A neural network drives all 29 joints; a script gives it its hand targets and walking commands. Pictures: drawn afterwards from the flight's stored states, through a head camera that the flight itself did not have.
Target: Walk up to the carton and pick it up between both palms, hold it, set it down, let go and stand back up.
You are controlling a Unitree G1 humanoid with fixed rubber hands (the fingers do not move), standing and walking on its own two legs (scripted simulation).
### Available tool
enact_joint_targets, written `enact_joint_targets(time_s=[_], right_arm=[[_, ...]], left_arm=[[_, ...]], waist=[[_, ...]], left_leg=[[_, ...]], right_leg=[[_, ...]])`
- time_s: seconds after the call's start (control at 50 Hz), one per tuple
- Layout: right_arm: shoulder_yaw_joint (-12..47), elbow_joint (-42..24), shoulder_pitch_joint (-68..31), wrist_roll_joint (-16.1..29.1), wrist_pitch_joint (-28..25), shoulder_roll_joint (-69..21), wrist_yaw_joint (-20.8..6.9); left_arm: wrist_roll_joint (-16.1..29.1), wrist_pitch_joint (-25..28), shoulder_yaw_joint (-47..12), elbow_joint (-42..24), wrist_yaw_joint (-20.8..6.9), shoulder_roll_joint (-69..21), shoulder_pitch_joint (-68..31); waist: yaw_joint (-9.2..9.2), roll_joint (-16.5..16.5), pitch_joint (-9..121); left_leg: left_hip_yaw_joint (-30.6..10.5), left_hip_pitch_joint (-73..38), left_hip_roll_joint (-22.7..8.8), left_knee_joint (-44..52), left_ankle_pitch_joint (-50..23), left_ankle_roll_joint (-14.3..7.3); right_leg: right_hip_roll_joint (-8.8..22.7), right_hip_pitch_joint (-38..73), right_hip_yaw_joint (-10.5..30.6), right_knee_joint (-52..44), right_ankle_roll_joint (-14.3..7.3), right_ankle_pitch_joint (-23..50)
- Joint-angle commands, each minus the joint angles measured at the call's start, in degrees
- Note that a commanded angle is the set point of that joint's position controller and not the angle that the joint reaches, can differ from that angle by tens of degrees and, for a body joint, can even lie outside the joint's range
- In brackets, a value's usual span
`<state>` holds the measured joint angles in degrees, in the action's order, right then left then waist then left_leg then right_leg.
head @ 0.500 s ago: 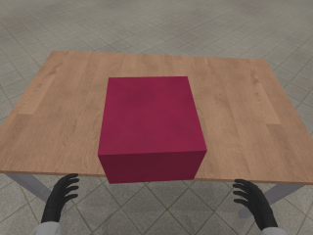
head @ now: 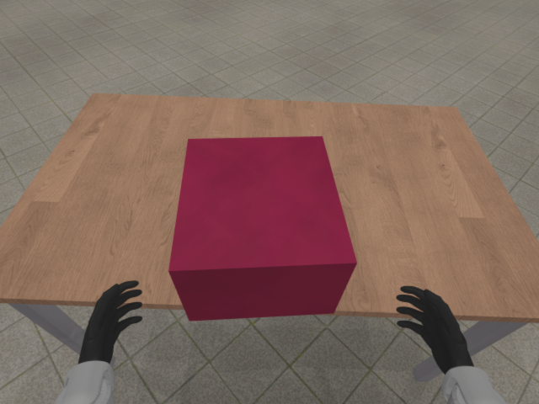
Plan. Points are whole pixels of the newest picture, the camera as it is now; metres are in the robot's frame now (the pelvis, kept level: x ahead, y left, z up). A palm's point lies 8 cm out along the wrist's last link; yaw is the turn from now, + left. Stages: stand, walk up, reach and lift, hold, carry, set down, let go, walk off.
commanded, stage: reach and lift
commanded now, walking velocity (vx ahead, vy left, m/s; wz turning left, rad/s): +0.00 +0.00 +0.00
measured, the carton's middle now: (259, 224) +0.44 +0.04 -0.03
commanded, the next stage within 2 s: none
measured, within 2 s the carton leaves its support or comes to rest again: neither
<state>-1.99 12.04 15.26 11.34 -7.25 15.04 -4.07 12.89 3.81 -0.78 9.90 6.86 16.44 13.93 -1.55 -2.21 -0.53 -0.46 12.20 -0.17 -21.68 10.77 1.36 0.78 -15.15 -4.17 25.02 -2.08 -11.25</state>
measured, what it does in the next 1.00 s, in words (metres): stands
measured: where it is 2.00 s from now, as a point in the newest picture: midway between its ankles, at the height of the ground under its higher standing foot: outside the picture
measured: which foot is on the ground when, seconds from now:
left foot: down 0.00-1.00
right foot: down 0.00-1.00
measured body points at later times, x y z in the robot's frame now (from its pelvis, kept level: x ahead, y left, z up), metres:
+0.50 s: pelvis +0.00 +0.00 +0.00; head +0.02 +0.00 +0.45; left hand +0.29 +0.24 +0.05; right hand +0.31 -0.21 +0.05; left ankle +0.01 +0.14 -0.74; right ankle +0.02 -0.09 -0.74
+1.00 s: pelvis +0.02 +0.00 +0.00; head +0.04 +0.00 +0.45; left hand +0.38 +0.24 +0.10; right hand +0.40 -0.20 +0.08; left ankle +0.01 +0.14 -0.74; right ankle +0.02 -0.09 -0.74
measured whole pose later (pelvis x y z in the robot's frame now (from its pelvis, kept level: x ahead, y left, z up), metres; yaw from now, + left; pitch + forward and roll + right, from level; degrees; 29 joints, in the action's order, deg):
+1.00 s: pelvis +0.02 +0.00 +0.00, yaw +0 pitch +3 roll +1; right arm -2.0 24.7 -24.6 13.5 12.5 16.9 1.3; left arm 13.6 -24.4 5.8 14.5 1.7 18.3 -22.4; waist -1.6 -0.8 -0.5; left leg -0.5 12.2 -0.2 -21.3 11.6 1.3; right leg 0.8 -15.2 -4.2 24.7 -1.8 -12.1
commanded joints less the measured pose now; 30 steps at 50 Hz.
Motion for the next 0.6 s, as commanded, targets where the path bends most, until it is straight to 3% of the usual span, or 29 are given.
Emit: enact_joint_targets(time_s=[0.0, 0.02, 0.04, 0.06, 0.08, 0.1, 0.12, 0.14, 0.16, 0.18, 0.2, 0.22, 0.24, 0.26, 0.3, 0.32, 0.36, 0.38, 0.42, 0.44, 0.46, 0.48, 0.5, 0.52, 0.54, 0.56, 0.58], right_arm=[[-3.2, -16.8, -14.8, 5.9, -1.0, 9.5, 1.1], [-3.6, -17.3, -18.1, 5.9, -0.5, 10.8, 1.4], [-3.8, -18.4, -14.8, 6.2, -0.6, 9.8, 1.5], [-3.4, -15.5, -16.5, 6.6, 0.1, 9.8, 1.7], [-2.7, -16.8, -19.8, 6.2, 1.3, 9.9, 2.2], [-2.9, -14.9, -16.5, 6.3, 1.8, 10.5, 2.4], [-2.2, -15.5, -20.9, 7.4, 2.2, 10.5, 2.6], [-3.2, -16.7, -20.5, 7.1, 2.3, 11.7, 3.1], [-2.8, -17.5, -21.9, 6.9, 2.9, 10.9, 3.4], [-2.8, -17.1, -24.3, 7.0, 3.7, 11.2, 3.5], [-3.2, -17.4, -28.2, 6.3, 4.3, 11.3, 3.8], [-2.7, -17.4, -22.4, 7.5, 3.7, 11.0, 3.8], [-3.0, -15.6, -22.7, 7.3, 4.1, 12.4, 4.3], [-3.3, -16.2, -24.7, 7.2, 4.1, 12.4, 4.3], [-2.8, -13.9, -28.1, 7.5, 5.7, 12.5, 4.6], [-3.4, -14.5, -32.1, 7.4, 6.8, 12.8, 4.8], [-4.3, -14.6, -33.8, 7.1, 7.6, 11.4, 4.8], [-3.9, -15.9, -35.0, 7.0, 8.2, 11.8, 5.2], [-4.0, -12.4, -39.5, 7.0, 9.4, 12.0, 5.0], [-4.8, -12.4, -41.6, 8.1, 10.4, 13.5, 4.8], [-5.1, -10.4, -38.8, 7.6, 11.1, 13.1, 4.7], [-5.8, -7.7, -43.4, 7.1, 12.1, 13.6, 4.9], [-4.3, -5.0, -43.1, 7.9, 13.0, 12.7, 5.0], [-4.0, -6.6, -46.3, 8.3, 13.2, 13.2, 4.9], [-3.5, -7.0, -42.4, 7.7, 13.7, 13.4, 5.2], [-4.6, -4.1, -48.2, 8.1, 14.6, 14.8, 5.2], [-4.5, -3.9, -46.7, 7.6, 15.1, 13.7, 5.6]], left_arm=[[5.9, 0.2, 3.0, -20.6, 0.2, 9.6, -17.4], [5.6, -1.4, 3.5, -18.9, 0.1, 9.6, -20.1], [5.6, -1.3, 3.7, -21.2, 0.0, 9.3, -16.8], [5.0, -2.8, 4.0, -17.5, -0.4, 8.9, -18.5], [5.5, -3.8, 4.8, -16.6, -1.1, 10.0, -21.5], [4.7, -4.5, 5.4, -16.5, -1.2, 8.6, -17.8], [4.1, -5.1, 7.0, -18.9, -1.2, 10.4, -22.3], [4.4, -6.2, 7.2, -19.2, -1.2, 10.1, -21.1], [4.5, -6.7, 8.3, -17.1, -1.9, 10.8, -22.9], [4.5, -7.2, 8.4, -18.4, -1.8, 10.9, -24.9], [5.0, -8.2, 8.6, -16.5, -2.0, 11.3, -28.8], [4.1, -8.1, 9.4, -20.4, -1.6, 10.1, -22.3], [3.9, -8.5, 9.0, -21.5, -2.2, 10.5, -23.0], [4.0, -9.2, 10.0, -19.6, -2.5, 10.2, -23.2], [3.1, -10.7, 10.0, -17.4, -3.1, 11.5, -27.8], [4.3, -11.1, 10.4, -17.7, -2.7, 12.6, -32.1], [5.0, -12.1, 9.4, -19.0, -2.7, 11.3, -33.7], [5.9, -12.8, 10.2, -17.8, -3.1, 12.1, -33.9], [5.4, -14.1, 9.7, -15.3, -3.2, 12.0, -39.6], [6.3, -14.5, 9.5, -17.6, -2.9, 13.4, -42.5], [5.8, -15.2, 9.5, -15.9, -3.0, 11.5, -38.7], [5.8, -16.1, 10.1, -13.3, -3.3, 12.2, -43.5], [5.5, -17.0, 10.3, -11.0, -3.9, 12.9, -44.1], [5.3, -17.6, 11.4, -9.5, -3.8, 13.1, -47.6], [4.0, -19.0, 12.3, -8.4, -4.2, 11.4, -40.6], [3.5, -19.8, 12.2, -7.8, -4.1, 12.5, -48.0], [2.9, -21.3, 13.2, -7.7, -4.7, 12.2, -45.2]], waist=[[-0.15, 4.8, 12.7], [-0.10, 4.3, 12.9], [0.25, 4.5, 13.1], [0.74, 2.8, 11.6], [0.38, 1.6, 12.4], [0.44, 1.1, 11.8], [-0.83, 2.9, 14.1], [-0.22, 3.5, 15.5], [-0.35, 1.5, 15.4], [-0.69, 2.6, 16.5], [0.13, 0.6, 15.7], [-1.26, 2.2, 16.6], [0.04, 2.7, 17.6], [-0.41, 0.9, 16.9], [-0.02, 1.5, 16.4], [-1.30, 2.5, 17.2], [-0.18, 2.4, 18.3], [-0.76, 0.8, 19.1], [0.03, 2.4, 17.3], [-0.09, 4.0, 18.4], [0.08, 2.5, 18.9], [0.36, 3.6, 17.2], [0.26, 3.2, 18.0], [-0.51, 3.3, 18.6], [-0.66, 0.8, 18.9], [0.07, 3.0, 18.4], [0.07, 3.3, 18.0]], left_leg=[[3.2, -0.3, 1.2, 4.2, -3.9, -0.3], [3.5, -0.4, 1.4, 4.2, -3.5, 0.1], [3.6, -1.4, 1.2, 4.0, -4.2, -0.2], [3.8, -1.9, 1.0, 4.2, -5.5, -0.5], [3.5, -0.1, 1.3, 4.0, -4.8, -1.0], [3.3, -1.0, 1.0, 4.2, -7.8, -0.8], [3.8, -1.8, 1.5, 3.8, -7.1, -0.7], [3.5, -1.8, 1.3, 3.6, -11.0, 0.0], [3.9, -1.8, 1.5, 3.6, -9.5, -0.7], [3.6, -0.9, 1.6, 3.3, -9.9, -0.5], [3.5, 0.7, 1.6, 3.5, -7.9, -0.9], [3.5, -1.2, 1.3, 3.3, -12.5, -0.4], [3.5, -2.6, 1.3, 2.5, -15.7, 0.0], [3.6, -2.4, 1.2, 2.6, -16.1, -0.2], [3.0, -1.6, 1.3, 3.7, -11.9, -0.5], [3.6, -0.4, 1.2, 4.1, -7.8, -0.8], [3.7, -1.6, 1.1, 4.1, -9.4, -0.7], [4.2, -0.3, 1.4, 3.6, -8.7, -1.5], [3.5, 1.9, 1.3, 4.2, -8.2, -1.0], [3.6, 1.1, 0.8, 3.9, -8.8, -0.9], [3.1, -0.5, 0.7, 3.8, -9.6, -0.7], [2.9, 0.8, 0.4, 4.1, -7.0, -0.8], [3.2, 1.3, 0.5, 4.4, -7.1, -1.1], [3.5, 2.1, 0.8, 4.3, -6.7, -1.3], [3.1, 1.3, 0.7, 4.2, -9.4, -1.6], [2.4, 1.8, 0.8, 4.4, -8.5, -1.1], [3.0, 0.9, 0.7, 4.3, -8.2, -1.0]], right_leg=[[-0.5, 11.6, 8.1, -6.0, 2.0, 3.9], [-0.7, 10.6, 7.9, -6.2, 2.1, 3.5], [-0.7, 11.7, 7.6, -6.3, 2.2, 3.9], [-0.8, 11.0, 7.5, -6.6, 2.7, 5.1], [-0.4, 12.4, 8.0, -6.2, 3.0, 6.1], [-0.9, 13.9, 7.5, -6.2, 2.7, 9.2], [-0.7, 13.8, 7.9, -6.3, 3.2, 7.8], [-1.3, 14.5, 7.5, -5.6, 2.8, 11.9], [-1.0, 15.6, 7.7, -5.9, 3.4, 11.2], [-1.0, 15.4, 7.7, -5.1, 3.5, 11.5], [-0.7, 15.0, 7.7, -5.3, 3.6, 10.6], [-1.2, 16.9, 7.2, -4.9, 3.3, 14.9], [-1.4, 17.1, 7.2, -4.4, 3.3, 18.5], [-1.4, 18.0, 7.1, -4.7, 3.5, 19.3], [-1.4, 16.5, 7.4, -5.5, 3.4, 13.6], [-1.0, 15.5, 7.6, -5.6, 3.8, 8.7], [-1.4, 13.6, 6.9, -5.7, 3.4, 9.2], [-0.8, 14.8, 7.4, -5.3, 3.8, 10.9], [-0.9, 14.6, 7.3, -5.1, 3.5, 10.1], [-1.2, 14.2, 7.1, -4.3, 3.3, 9.6], [-1.5, 15.1, 6.5, -5.0, 2.9, 11.1], [-1.2, 13.0, 6.7, -5.2, 3.1, 7.5], [-0.7, 14.7, 7.1, -5.5, 3.4, 8.5], [-0.3, 14.4, 7.3, -5.1, 3.7, 8.8], [-0.8, 16.4, 7.2, -5.1, 3.4, 13.0], [-1.1, 15.5, 7.5, -4.9, 3.1, 12.1], [-1.0, 15.6, 6.7, -5.3, 3.3, 10.9]])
